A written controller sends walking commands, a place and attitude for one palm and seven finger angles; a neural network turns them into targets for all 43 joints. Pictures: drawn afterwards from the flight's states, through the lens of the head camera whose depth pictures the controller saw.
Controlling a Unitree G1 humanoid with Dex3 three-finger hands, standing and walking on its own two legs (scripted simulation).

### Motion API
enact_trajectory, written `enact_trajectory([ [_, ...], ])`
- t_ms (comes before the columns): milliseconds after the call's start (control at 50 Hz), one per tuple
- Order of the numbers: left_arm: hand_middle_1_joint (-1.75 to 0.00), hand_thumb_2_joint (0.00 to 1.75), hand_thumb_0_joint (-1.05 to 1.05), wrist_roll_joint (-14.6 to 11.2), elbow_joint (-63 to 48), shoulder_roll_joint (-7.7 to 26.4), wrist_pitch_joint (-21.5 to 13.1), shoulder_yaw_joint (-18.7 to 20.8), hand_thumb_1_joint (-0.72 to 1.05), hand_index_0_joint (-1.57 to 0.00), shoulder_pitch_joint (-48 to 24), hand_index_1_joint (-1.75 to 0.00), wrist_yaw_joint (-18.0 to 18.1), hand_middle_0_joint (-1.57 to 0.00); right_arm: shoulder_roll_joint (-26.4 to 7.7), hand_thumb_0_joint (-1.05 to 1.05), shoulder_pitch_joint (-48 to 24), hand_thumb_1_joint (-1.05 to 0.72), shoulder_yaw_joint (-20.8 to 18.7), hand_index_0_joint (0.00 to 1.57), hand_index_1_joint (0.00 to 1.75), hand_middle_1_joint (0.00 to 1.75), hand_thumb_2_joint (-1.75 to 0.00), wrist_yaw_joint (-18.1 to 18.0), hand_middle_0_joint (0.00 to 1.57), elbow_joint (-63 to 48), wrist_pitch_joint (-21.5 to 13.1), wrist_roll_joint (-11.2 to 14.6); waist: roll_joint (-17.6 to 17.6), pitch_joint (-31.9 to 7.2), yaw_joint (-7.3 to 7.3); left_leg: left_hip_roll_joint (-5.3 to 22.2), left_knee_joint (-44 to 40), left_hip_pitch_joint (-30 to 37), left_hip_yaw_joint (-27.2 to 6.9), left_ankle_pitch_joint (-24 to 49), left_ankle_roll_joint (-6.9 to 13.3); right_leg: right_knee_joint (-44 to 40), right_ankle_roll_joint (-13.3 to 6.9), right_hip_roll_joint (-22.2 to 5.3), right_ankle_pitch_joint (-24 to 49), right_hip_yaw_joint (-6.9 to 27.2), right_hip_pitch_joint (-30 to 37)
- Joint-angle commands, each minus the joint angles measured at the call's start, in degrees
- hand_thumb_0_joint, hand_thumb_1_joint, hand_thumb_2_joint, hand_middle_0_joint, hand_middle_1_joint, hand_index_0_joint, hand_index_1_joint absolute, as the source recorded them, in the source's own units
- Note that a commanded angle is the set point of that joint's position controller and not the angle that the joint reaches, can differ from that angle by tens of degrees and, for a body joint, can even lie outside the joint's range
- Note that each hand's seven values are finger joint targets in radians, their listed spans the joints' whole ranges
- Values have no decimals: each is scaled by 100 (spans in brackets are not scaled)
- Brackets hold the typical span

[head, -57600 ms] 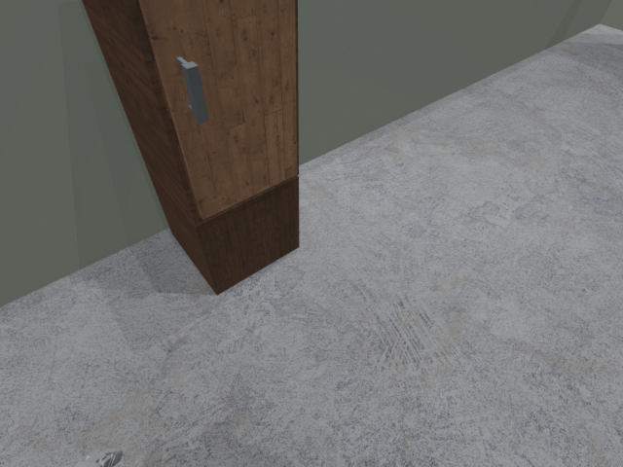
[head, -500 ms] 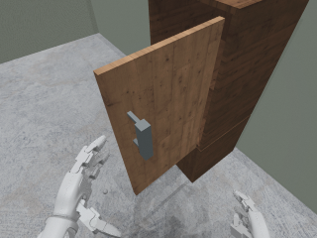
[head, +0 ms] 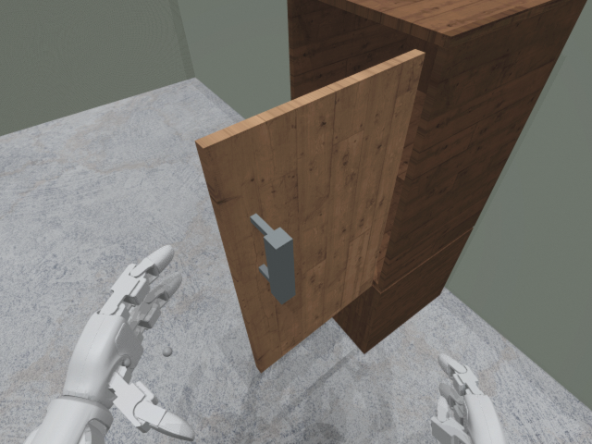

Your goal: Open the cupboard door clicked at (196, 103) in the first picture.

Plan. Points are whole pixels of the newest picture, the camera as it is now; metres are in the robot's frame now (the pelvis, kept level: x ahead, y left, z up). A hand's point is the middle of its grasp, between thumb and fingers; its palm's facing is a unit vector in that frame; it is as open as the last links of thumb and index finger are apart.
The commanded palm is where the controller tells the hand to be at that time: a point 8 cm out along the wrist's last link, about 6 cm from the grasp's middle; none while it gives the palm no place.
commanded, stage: draw the hand back to the body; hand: left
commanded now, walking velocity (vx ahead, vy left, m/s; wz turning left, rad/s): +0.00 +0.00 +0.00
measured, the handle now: (271, 258) +0.34 +0.07 +0.09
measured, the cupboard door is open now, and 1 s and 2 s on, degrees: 93 93 93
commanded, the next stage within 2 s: step back with the hand held close in 1.20 s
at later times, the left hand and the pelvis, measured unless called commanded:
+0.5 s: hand (79, 328) +0.19 +0.24 +0.15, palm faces +0.33 -0.87 -0.37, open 13.0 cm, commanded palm +0.15 +0.28 +0.17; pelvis +0.01 +0.02 +0.03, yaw -1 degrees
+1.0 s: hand (27, 301) +0.20 +0.27 +0.19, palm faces +0.46 -0.79 -0.39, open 7.8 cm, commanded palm +0.15 +0.31 +0.20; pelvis +0.01 +0.01 +0.03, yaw -1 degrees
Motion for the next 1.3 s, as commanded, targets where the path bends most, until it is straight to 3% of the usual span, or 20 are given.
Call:
enact_trajectory([
  [0, -30, 30, 0, -250, -1297, 682, -259, 651, -50, -15, -367, -30, -128, -15, -576, 0, -666, -90, -224, 20, 30, 30, -90, -62, 20, -921, -426, 46, -273, -501, 15, -113, -795, 74, -269, 1497, 6, -828, 84, 20, 1351, 416, 800],
  [40, -30, 33, 0, -293, -1274, 739, -208, 747, -43, -15, -430, -30, -210, -15, -606, 0, -694, -90, -227, 20, 30, 30, -90, -78, 20, -882, -444, 62, -265, -391, 19, -96, -862, 140, -264, 1468, 7, -893, 85, 42, 1299, 387, 785],
  [60, -30, 34, 0, -301, -1350, 753, -185, 726, -40, -15, -570, -30, -242, -15, -617, 0, -714, -90, -206, 20, 30, 30, -90, -83, 20, -878, -469, 61, -96, -378, 15, -102, -912, 196, -274, 1440, 4, -917, 79, 40, 1253, 372, 793],
  [100, -30, 37, 0, -333, -1347, 814, -131, 795, -32, -16, -660, -30, -281, -16, -621, 0, -757, -90, -192, 20, 30, 30, -90, -94, 20, -843, -521, 69, -170, -305, 13, -88, -992, 276, -318, 1457, 10, -980, 74, 53, 1236, 347, 830],
  [120, -30, 39, 0, 563, -1914, 1503, -222, 963, -29, -16, -700, -30, 706, -16, -536, 0, -759, -90, -250, 20, 30, 30, -90, -198, 20, -823, -430, -77, -167, -227, 233, 2, -1281, 250, -237, 1416, 22, -1238, 23, -18, 1090, 559, 1149],
  [140, -30, 40, 0, 674, -1620, 910, -124, 669, -26, -16, -153, -30, 1121, -16, -440, 0, -699, -90, -212, 20, 30, 30, -90, -215, 20, -780, -393, -148, -170, 30, 123, -29, -1384, 290, -208, 1334, -9, -1388, 28, -55, 974, 530, 1117],
  [160, -30, 42, 0, 820, -1508, 734, -77, 491, -22, -16, -1, -30, 1370, -16, -432, 0, -694, -90, -192, 20, 30, 30, -90, -188, 20, -703, -314, -154, -191, 163, 114, 1, -1478, 348, -219, 1373, -12, -1444, 35, -62, 971, 475, 1165],
  [180, -30, 43, 0, 898, -1485, 793, -57, 529, -18, -16, -19, -30, 1539, -16, -460, 0, -775, -90, -218, 20, 30, 30, -90, -179, 20, -649, -264, -156, -296, 184, 117, 9, -1537, 446, -199, 1445, 4, -1557, 32, -61, 1032, 488, 1261],
  [280, -30, 51, 0, 1161, -1652, 1065, -183, 748, -1, -17, -128, -30, 1937, -17, -471, 0, -907, -90, -225, 20, 30, 30, -90, -162, 20, -482, -140, -226, 129, 92, 142, 39, -1961, 971, -166, 1767, -7, -1785, 7, -62, 1264, 443, 1641],
  [320, -30, 54, 0, 1189, -1660, 1081, -225, 823, 6, -17, -156, -30, 1994, -17, -468, 0, -914, -90, -234, 20, 30, 30, -90, -153, 20, -438, -99, -238, -49, 66, 133, 61, -2086, 1097, -178, 1912, -9, -1853, 17, -47, 1355, 430, 1773],
  [460, -30, 64, 0, 1227, -1571, 1159, -268, 1063, 31, -18, -300, -30, 2064, -18, -492, 0, -1012, -90, -273, 20, 30, 30, -90, -106, 20, -295, 18, -264, -95, 107, 175, 98, -2387, 1388, -224, 2408, -61, -2020, 21, -15, 1626, 403, 2081],
  [580, -30, 74, 0, 1202, -1366, 1374, -275, 1485, 51, -19, -356, -30, 2079, -19, -507, 0, -1087, -90, -332, 20, 30, 30, -90, -85, 20, -208, 158, -258, -81, 170, 223, 105, -2473, 1469, -176, 2544, -85, -2157, 7, 8, 1775, 448, 2234],
  [680, -30, 81, 0, 1176, -1467, 1545, -305, 1781, 69, -19, -451, -30, 2094, -19, -517, 0, -1090, -90, -364, 20, 30, 30, -90, -59, 20, -173, 211, -256, 116, 65, 253, 120, -2463, 1596, -188, 3061, -136, -2152, 0, 15, 2068, 462, 2347],
  [740, -30, 86, 0, 1135, -1451, 1571, -308, 1899, 80, -20, -561, -30, 2090, -20, -511, 0, -1073, -90, -395, 20, 30, 30, -90, -51, 20, -164, 252, -239, 33, 60, 236, 140, -2477, 1658, -161, 3065, -127, -2171, 20, 15, 2086, 462, 2320],
  [800, -30, 90, 0, 1112, -1371, 1674, -317, 2070, 90, -20, -704, -30, 2101, -20, -516, 0, -1104, -90, -403, 20, 30, 30, -90, -55, 20, -128, 275, -230, 175, 156, 240, 126, -2512, 1635, -148, 2955, -122, -2220, 9, 1, 2037, 480, 2304],
  [900, -30, 90, 0, 1102, -1183, 1420, -297, 1797, 90, -20, -610, -30, 2051, -20, -549, 0, -1117, -90, -428, 20, 30, 30, -90, -7, 20, -139, 314, -232, -62, 256, 211, 135, -2566, 1626, -150, 2748, -86, -2276, 33, 6, 1895, 461, 2232],
  [980, -30, 90, 0, 1110, -1250, 1645, -323, 1981, 90, -20, -674, -30, 2087, -20, -555, 0, -1165, -90, -431, 20, 30, 30, -90, -42, 20, -130, 303, -242, -25, 232, 253, 96, -2578, 1587, -136, 2417, -50, -2340, 15, 10, 1743, 492, 2258],
  [1120, -30, 90, 0, 1112, -1366, 1602, -352, 1948, 90, -20, -730, -30, 2095, -20, -498, 0, -1172, -90, -420, 20, 30, 30, -90, -68, 20, -101, 244, -236, 198, 175, 233, 67, -2545, 1645, -100, 2434, -38, -2371, 16, -3, 1807, 541, 2266],
  [1280, -30, 90, 0, 1088, -1154, 1592, -373, 1965, 90, -20, -611, -30, 2073, -20, -506, 0, -1187, -90, -451, 20, 30, 30, -90, -71, 20, -65, 233, -238, -101, 230, 244, 66, -2550, 1659, -64, 2294, 8, -2460, 34, -8, 1730, 558, 2238],
])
